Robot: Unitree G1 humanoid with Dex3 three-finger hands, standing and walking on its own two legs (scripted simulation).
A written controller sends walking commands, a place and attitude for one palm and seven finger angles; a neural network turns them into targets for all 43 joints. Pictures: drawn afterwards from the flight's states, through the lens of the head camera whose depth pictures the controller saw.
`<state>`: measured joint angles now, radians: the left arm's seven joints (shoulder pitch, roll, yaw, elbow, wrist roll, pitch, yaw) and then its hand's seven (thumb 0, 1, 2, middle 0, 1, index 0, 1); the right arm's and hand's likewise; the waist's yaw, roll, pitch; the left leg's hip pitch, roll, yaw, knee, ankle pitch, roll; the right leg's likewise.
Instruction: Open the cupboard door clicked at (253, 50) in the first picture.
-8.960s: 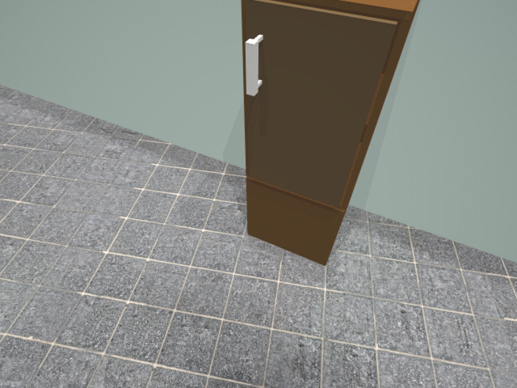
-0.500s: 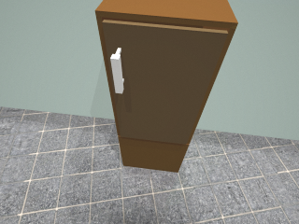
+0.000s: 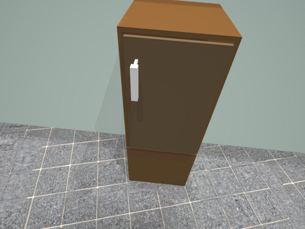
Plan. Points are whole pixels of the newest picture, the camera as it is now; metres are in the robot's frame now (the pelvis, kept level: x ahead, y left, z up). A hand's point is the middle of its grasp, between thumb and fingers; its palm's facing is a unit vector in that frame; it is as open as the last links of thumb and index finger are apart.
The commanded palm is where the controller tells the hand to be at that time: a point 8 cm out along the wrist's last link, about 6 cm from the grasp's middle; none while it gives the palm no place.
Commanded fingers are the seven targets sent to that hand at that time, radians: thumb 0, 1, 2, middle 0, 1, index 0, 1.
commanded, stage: come to a stop and stand still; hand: left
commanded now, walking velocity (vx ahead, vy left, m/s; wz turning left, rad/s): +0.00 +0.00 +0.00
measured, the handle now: (135, 80) +0.57 +0.10 +0.11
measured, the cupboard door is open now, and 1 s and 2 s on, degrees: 0 0 0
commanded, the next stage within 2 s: look again from close up in 0.30 s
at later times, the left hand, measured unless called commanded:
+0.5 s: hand out of the picture -0.09 +0.15 -0.18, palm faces +0.05 -0.99 -0.15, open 7.4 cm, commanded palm none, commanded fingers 0.00 0.90 0.90 -0.20 -0.30 -0.20 -0.30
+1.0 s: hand out of the picture -0.06 +0.13 -0.18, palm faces +0.06 -0.99 -0.13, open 7.4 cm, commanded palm none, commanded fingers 0.00 0.90 0.90 -0.20 -0.30 -0.20 -0.30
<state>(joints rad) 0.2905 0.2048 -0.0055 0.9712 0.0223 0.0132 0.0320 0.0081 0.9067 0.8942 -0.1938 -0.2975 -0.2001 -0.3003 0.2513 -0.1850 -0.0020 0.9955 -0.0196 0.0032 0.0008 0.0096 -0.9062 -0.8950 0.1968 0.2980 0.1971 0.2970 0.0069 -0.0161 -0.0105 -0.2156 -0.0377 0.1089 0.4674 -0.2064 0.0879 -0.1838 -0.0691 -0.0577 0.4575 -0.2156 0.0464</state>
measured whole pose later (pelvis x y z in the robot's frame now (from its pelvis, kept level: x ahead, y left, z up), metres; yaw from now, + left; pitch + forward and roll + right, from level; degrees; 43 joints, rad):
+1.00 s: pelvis -0.03 -0.02 +0.00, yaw +0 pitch -2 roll -1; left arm 0.40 0.10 0.01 1.07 0.03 0.00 0.04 0.01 0.91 0.89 -0.19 -0.30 -0.20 -0.30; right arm 0.36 -0.11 -0.02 1.11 -0.02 0.02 -0.01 0.01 -0.91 -0.90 0.19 0.30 0.19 0.30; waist 0.00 -0.01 -0.01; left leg -0.30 -0.01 0.09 0.48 -0.17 0.06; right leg -0.27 -0.03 -0.05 0.46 -0.20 0.01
